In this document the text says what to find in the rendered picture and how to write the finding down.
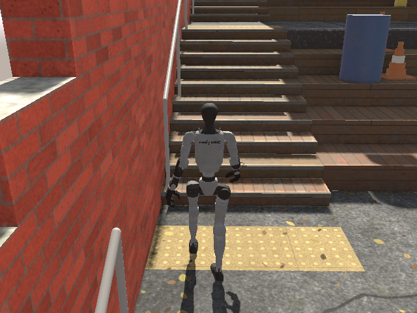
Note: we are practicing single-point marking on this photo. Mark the left robot hand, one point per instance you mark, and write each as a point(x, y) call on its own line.
point(168, 196)

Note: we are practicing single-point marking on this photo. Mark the robot torso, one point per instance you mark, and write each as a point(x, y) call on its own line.
point(209, 157)

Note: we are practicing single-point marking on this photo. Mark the robot left forearm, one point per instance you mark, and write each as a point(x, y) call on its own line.
point(176, 176)

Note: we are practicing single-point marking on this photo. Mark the robot right upper arm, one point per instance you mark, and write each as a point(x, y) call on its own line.
point(232, 147)

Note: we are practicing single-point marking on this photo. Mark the robot left upper arm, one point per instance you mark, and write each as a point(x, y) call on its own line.
point(188, 138)

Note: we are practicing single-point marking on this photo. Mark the robot right forearm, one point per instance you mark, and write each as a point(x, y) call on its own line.
point(236, 168)

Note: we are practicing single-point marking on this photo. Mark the robot right thigh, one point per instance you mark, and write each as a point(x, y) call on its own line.
point(222, 199)

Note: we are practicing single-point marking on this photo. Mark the right robot hand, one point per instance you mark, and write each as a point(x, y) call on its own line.
point(237, 177)

